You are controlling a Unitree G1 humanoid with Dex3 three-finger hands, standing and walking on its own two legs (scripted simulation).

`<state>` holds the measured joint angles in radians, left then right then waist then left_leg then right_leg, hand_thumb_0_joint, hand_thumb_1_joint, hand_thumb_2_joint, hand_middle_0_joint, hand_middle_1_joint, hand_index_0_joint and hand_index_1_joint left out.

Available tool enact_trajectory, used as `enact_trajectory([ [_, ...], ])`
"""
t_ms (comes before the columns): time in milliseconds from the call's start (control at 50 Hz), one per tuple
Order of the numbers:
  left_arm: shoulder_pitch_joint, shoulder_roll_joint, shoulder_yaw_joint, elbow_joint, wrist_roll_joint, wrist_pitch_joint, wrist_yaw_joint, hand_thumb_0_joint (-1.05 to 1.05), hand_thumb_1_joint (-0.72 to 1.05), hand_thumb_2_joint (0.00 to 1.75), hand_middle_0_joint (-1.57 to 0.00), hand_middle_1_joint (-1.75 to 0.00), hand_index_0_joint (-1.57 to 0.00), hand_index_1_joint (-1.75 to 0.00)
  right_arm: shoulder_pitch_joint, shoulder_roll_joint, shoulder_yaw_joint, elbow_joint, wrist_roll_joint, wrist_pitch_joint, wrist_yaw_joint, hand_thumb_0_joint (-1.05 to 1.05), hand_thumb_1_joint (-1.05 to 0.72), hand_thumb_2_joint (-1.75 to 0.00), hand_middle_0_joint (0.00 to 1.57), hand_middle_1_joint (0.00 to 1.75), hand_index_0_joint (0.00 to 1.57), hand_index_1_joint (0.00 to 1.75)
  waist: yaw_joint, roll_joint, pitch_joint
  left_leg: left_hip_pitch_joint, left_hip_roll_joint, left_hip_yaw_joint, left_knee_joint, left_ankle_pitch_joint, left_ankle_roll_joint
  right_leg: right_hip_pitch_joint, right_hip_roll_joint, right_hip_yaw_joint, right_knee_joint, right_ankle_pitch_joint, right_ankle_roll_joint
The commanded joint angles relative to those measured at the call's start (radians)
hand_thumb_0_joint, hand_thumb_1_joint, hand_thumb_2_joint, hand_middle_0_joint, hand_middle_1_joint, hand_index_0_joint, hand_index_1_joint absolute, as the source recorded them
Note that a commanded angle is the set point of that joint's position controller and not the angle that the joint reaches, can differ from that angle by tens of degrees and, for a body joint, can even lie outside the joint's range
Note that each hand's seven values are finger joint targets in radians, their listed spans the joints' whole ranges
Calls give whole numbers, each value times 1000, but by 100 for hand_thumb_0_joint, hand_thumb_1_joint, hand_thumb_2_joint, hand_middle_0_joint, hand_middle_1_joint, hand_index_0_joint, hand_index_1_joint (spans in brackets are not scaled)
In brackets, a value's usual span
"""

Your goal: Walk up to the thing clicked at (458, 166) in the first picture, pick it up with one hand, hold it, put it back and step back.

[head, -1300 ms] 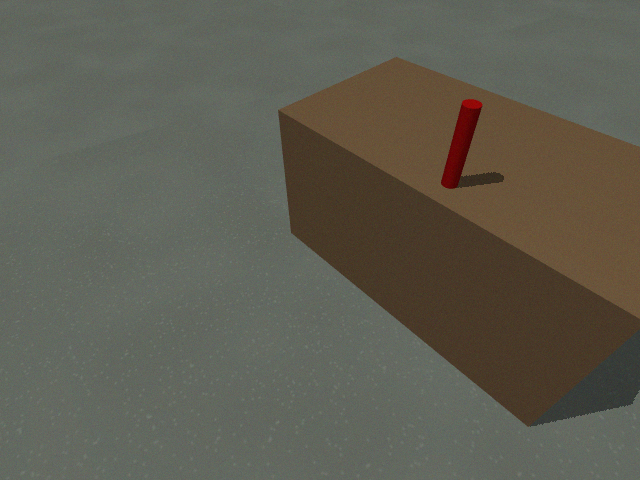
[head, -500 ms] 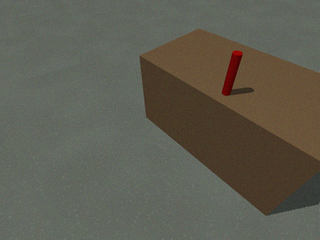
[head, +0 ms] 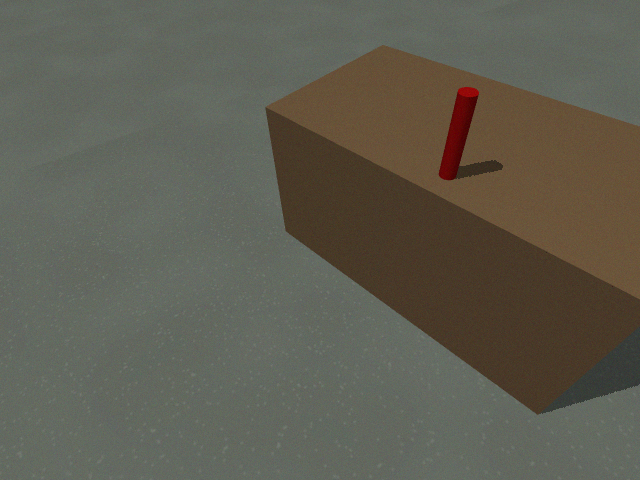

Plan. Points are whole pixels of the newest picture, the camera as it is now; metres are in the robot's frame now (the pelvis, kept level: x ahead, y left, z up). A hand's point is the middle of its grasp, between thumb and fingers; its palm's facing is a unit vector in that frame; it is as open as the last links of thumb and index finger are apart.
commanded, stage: walk up
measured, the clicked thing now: (456, 137) +0.87 -0.26 -0.06
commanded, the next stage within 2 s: none
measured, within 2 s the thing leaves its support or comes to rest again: neither
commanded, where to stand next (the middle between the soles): +0.32 +0.09 m, yaw -20 degrees
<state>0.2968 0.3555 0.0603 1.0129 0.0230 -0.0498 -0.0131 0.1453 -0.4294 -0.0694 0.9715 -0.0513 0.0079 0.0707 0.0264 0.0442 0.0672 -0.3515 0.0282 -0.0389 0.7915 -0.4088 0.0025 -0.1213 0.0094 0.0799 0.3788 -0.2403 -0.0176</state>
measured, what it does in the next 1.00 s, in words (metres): walks ahead, turning right: left foot, then right foot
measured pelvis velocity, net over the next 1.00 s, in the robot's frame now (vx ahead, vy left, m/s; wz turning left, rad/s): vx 0.26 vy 0.13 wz -0.33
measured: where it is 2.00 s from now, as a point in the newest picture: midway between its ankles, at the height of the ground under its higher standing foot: outside the picture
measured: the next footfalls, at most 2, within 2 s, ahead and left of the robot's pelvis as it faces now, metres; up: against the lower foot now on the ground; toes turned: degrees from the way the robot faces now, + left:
left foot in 0.10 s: +0.14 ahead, +0.18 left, +0.00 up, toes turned -2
right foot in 0.50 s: +0.24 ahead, -0.06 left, +0.00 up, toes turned -12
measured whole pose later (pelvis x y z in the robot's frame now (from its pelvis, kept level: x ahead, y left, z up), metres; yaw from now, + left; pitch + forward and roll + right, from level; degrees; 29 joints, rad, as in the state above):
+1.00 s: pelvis +0.26 +0.13 -0.03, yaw -19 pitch -3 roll -1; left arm 0.23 0.45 0.04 0.84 -0.01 0.02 0.02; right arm 0.20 -0.37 -0.03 0.80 -0.01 -0.03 0.01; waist 0.01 -0.06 0.15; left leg -0.41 0.10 0.05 0.78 -0.32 -0.01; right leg -0.46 0.03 0.09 1.11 -0.53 -0.03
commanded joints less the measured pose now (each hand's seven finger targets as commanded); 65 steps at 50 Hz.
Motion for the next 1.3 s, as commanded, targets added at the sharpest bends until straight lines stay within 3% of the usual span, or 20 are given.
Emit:
enact_trajectory([
  [0, -32, 325, 85, -137, 5, -28, 18, 0, 90, 90, -20, -30, -20, -30, -40, -162, -60, -151, -6, -30, 7, 0, -90, -90, 20, 30, 20, 30, -16, -190, -1, -51, 57, -21, -93, -3, -17, -45, -225, 245, -114, -172, -165],
  [80, -103, 234, 57, -200, 16, -7, 17, 0, 90, 90, -20, -30, -20, -30, 275, -222, -118, -90, -7, -37, -6, 0, -90, -90, 20, 30, 20, 30, -193, 25, -75, 538, 27, -7, -292, 65, 15, -541, -40, 78, 322, -282, -74],
  [100, -25, 155, 30, -203, 8, -3, 25, 0, 90, 90, -20, -30, -20, -30, 338, -303, -134, -99, -18, -43, -17, 0, -90, -90, 20, 30, 20, 30, -206, 331, -99, 520, 233, -349, -507, -310, 81, -661, 104, -18, 656, -394, -52],
  [120, 4, 228, 37, -190, -2, -5, 35, 0, 90, 90, -20, -30, -20, -30, 210, -340, -134, -148, -1, -47, -19, 0, -90, -90, 20, 30, 20, 30, -145, 265, -74, 324, 396, -645, -677, -540, 173, -617, 40, 7, 794, -343, -40],
  [180, 102, 306, 54, -121, -20, -7, 17, 0, 90, 90, -20, -30, -20, -30, 43, -265, -96, -209, 18, -50, -25, 0, -90, -90, 20, 30, 20, 30, -28, 141, 47, 133, 295, -400, -627, -409, 173, -507, -64, 18, 783, -153, -23],
  [380, -29, 252, 46, -201, -9, -22, -29, 0, 90, 90, -20, -30, -20, -30, 158, -239, -71, -237, 21, -62, -18, 0, -90, -90, 20, 30, 20, 30, -75, 72, 67, 132, 229, -60, -555, -28, 205, -299, -49, -109, 298, -48, -3],
  [460, 90, 252, 60, -179, -8, -42, -4, 0, 90, 90, -20, -30, -20, -30, 141, -198, -56, -266, 26, -40, -12, 0, -90, -90, 20, 30, 20, 30, 2, -31, -21, 56, 183, 31, -291, 197, 147, 23, 5, -148, 133, 41, -21],
  [480, 169, 298, 77, -170, -7, -51, 10, 0, 90, 90, -20, -30, -20, -30, 178, -151, -37, -271, 31, -41, -15, 0, -90, -90, 20, 30, 20, 30, 44, -141, -87, -12, 125, 81, -69, 252, 106, 175, -30, -37, 85, -11, -45],
  [520, 209, 432, 107, -195, -17, -51, 30, 0, 90, 90, -20, -30, -20, -30, 179, -191, -41, -293, 21, -29, -24, 0, -90, -90, 20, 30, 20, 30, 59, -271, -88, -315, -13, 20, 326, -184, 20, 228, -410, 650, -71, -176, -273],
  [720, 7, 301, 42, -295, -2, -38, 40, 0, 90, 90, -20, -30, -20, -30, 188, -133, -46, -222, 38, -20, -38, 0, -90, -90, 20, 30, 20, 30, -32, -233, -25, 16, 49, 83, 16, 84, -7, -245, -173, 70, 126, 485, -190],
  [780, -67, 301, 31, -318, -18, -6, 39, 0, 90, 90, -20, -30, -20, -30, 245, -150, -66, -185, 43, -41, -59, 0, -90, -90, 20, 30, 20, 30, -87, -177, -84, 230, -10, 127, -140, 305, 5, -362, -128, 42, 322, 320, -134],
  [800, -54, 254, 16, -324, -23, 4, 41, 0, 90, 90, -20, -30, -20, -30, 272, -183, -73, -176, 35, -50, -66, 0, -90, -90, 20, 30, 20, 30, -103, -77, -85, 262, 12, 75, -211, 354, 18, -394, -77, 33, 416, 166, -85],
  [820, -9, 201, 2, -330, -33, 13, 43, 0, 90, 90, -20, -30, -20, -30, 268, -264, -87, -190, 23, -60, -72, 0, -90, -90, 20, 30, 20, 30, -92, 151, -109, 275, 236, -222, -316, 421, 78, -465, 39, -9, 609, -40, -27],
  [860, 4, 277, 18, -279, -25, 42, 62, 0, 90, 90, -20, -30, -20, -30, 155, -325, -94, -226, 46, -56, -76, 0, -90, -90, 20, 30, 20, 30, -60, 119, -111, 108, 452, -494, -403, 310, 302, -396, 36, 76, 825, -399, -13],
  [940, 44, 275, 38, -219, -28, 46, 36, 0, 90, 90, -20, -30, -20, -30, 83, -288, -71, -222, 38, -57, -95, 0, -90, -90, 20, 30, 20, 30, -22, 202, -45, 76, 286, -186, -312, 357, 208, -419, -11, 21, 765, -291, -18],
  [1140, 50, 223, 69, -205, 7, 58, -1, 0, 90, 90, -20, -30, -20, -30, 54, -282, -61, -251, 39, -43, -104, 0, -90, -90, 20, 30, 20, 30, 8, 154, -143, 40, 292, -105, -167, 403, 198, -186, -1, -132, 352, -173, -28],
  [1160, 74, 236, 78, -192, 14, 49, 1, 0, 90, 90, -20, -30, -20, -30, 50, -252, -47, -252, 42, -38, -103, 0, -90, -90, 20, 30, 20, 30, 27, 104, -146, -18, 255, -66, -87, 379, 154, -99, 12, -118, 233, -140, -41],
  [1200, -5, 380, 110, -240, 28, 32, 8, 0, 90, 90, -20, -30, -20, -30, 67, -129, -7, -264, 56, -29, -109, 0, -90, -90, 20, 30, 20, 30, 6, -282, -60, -327, 20, 117, 193, -84, 21, -49, -296, 435, 19, -36, -179],
  [1220, -49, 401, 102, -255, 22, 33, 6, 0, 90, 90, -20, -30, -20, -30, 4, -196, -28, -243, 51, -28, -129, 0, -90, -90, 20, 30, 20, 30, 29, -230, -58, -201, 39, -7, 268, -241, 23, -199, -372, 484, 40, 76, -293],
  [1280, -113, 296, 67, -247, 15, 25, 20, 0, 90, 90, -20, -30, -20, -30, 72, -183, -20, -176, 65, -43, -115, 0, -90, -90, 20, 30, 20, 30, -27, -177, -48, -142, 24, 4, 210, -131, 30, -163, -238, 218, 163, 268, -216],
])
